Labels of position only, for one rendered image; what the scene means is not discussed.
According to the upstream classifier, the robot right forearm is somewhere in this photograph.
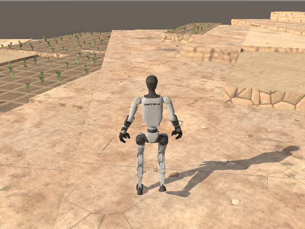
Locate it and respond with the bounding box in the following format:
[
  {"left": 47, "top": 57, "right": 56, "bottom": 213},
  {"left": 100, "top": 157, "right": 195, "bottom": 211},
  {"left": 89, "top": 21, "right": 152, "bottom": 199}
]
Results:
[{"left": 172, "top": 115, "right": 181, "bottom": 132}]

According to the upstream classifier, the left robot upper arm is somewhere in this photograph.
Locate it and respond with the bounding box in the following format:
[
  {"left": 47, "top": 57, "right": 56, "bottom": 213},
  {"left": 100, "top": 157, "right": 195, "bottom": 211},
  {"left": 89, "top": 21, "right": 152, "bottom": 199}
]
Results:
[{"left": 127, "top": 96, "right": 142, "bottom": 123}]

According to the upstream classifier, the robot right hand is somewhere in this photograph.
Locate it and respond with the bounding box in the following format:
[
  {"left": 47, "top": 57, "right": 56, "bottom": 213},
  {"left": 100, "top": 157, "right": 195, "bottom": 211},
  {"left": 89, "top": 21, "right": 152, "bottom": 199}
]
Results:
[{"left": 172, "top": 130, "right": 182, "bottom": 139}]

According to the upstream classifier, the robot left forearm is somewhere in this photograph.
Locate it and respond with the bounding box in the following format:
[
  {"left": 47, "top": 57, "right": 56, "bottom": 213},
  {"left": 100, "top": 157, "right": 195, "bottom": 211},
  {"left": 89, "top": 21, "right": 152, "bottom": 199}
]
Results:
[{"left": 121, "top": 115, "right": 131, "bottom": 134}]

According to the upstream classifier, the right robot upper arm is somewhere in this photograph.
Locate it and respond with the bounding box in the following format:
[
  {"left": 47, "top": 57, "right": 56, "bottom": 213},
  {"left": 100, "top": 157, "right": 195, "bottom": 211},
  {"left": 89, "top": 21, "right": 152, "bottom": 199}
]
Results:
[{"left": 162, "top": 96, "right": 176, "bottom": 122}]

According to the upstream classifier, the robot left hand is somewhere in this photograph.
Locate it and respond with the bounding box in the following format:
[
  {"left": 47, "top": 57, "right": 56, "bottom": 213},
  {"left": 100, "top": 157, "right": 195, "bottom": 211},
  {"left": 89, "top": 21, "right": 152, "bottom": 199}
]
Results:
[{"left": 119, "top": 132, "right": 130, "bottom": 143}]

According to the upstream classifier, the left robot foot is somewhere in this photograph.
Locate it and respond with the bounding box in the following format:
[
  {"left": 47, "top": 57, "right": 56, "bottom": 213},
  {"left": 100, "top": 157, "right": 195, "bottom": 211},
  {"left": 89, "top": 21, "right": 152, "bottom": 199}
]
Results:
[{"left": 136, "top": 184, "right": 143, "bottom": 195}]

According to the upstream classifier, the right robot shin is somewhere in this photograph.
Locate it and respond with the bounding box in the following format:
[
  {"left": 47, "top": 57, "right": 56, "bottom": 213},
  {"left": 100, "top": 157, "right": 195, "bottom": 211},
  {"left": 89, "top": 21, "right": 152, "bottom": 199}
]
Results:
[{"left": 158, "top": 155, "right": 165, "bottom": 186}]

